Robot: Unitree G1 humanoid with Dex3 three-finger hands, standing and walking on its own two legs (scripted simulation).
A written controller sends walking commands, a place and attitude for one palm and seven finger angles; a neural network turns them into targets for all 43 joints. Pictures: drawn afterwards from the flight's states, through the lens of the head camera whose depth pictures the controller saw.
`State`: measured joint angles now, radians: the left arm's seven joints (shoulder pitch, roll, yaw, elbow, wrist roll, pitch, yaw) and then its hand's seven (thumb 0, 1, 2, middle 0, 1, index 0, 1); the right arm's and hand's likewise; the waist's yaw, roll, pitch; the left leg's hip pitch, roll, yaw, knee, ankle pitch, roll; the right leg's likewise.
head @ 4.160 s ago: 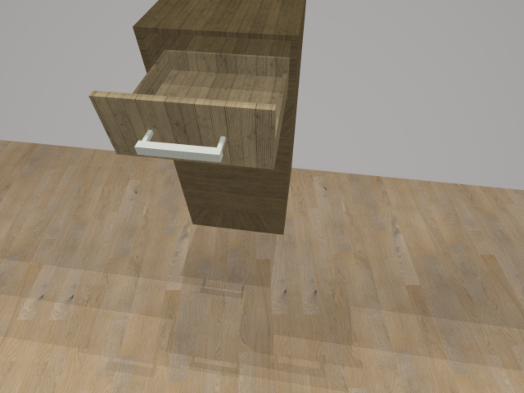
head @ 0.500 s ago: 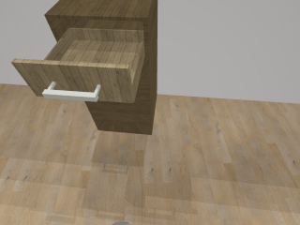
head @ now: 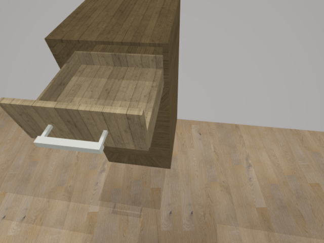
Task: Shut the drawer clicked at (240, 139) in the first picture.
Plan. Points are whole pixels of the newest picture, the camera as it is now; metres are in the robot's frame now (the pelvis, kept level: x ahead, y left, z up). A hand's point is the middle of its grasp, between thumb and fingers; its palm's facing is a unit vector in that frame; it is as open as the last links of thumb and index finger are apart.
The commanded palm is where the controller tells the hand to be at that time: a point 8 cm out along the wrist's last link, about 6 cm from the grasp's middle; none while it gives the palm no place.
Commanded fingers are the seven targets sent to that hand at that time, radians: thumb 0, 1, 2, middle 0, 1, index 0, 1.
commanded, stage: come to a stop and stand still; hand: left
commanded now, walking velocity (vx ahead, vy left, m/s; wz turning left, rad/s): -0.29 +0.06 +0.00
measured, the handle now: (72, 138) +0.36 +0.27 +0.05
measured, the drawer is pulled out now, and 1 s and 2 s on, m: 0.30 0.30 0.30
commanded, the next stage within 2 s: look again from close up in 1.78 s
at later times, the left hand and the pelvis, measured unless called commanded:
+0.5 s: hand out of the picture +0.13 +0.21 -0.16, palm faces +0.04 -0.96 -0.29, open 7.4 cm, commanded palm none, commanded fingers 0.00 0.90 0.90 -0.20 -0.30 -0.20 -0.30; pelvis +0.05 -0.01 +0.00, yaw -2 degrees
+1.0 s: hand out of the picture +0.06 +0.16 -0.16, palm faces +0.02 -0.97 -0.24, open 7.4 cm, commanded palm none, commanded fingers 0.00 0.90 0.90 -0.20 -0.30 -0.20 -0.30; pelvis +0.02 -0.03 +0.00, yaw -2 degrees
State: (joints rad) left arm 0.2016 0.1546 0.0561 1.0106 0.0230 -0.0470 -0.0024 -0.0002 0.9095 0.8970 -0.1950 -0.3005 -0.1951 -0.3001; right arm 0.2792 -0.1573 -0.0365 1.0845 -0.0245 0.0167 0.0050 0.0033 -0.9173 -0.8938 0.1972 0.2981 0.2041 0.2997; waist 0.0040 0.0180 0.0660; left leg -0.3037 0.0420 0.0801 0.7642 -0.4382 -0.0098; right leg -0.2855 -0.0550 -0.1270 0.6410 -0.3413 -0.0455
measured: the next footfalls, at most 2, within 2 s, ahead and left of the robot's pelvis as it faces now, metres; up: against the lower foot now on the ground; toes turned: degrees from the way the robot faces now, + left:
left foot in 0.22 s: +0.14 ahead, +0.15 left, +0.00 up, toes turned +4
right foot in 0.52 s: +0.06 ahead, -0.12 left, +0.00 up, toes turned -3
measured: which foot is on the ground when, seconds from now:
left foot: up 0.00-0.20, down 0.22-0.52, up 0.54-0.80, down 0.82-1.00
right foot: down 0.00-0.24, up 0.26-0.50, down 0.52-1.00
